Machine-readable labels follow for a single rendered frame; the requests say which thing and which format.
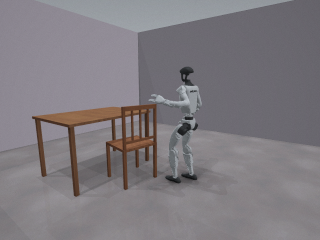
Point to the right robot foot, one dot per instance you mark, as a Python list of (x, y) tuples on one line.
[(187, 175)]

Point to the robot right upper arm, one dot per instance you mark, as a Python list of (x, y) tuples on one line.
[(199, 103)]

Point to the robot left forearm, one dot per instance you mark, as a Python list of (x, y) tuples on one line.
[(175, 104)]

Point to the robot left upper arm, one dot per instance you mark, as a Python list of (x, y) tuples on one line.
[(182, 92)]

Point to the table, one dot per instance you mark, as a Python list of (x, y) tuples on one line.
[(78, 118)]

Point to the left robot hand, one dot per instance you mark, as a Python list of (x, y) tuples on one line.
[(159, 99)]

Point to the robot left shin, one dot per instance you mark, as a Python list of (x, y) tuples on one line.
[(173, 161)]

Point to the chair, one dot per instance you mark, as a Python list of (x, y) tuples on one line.
[(134, 143)]

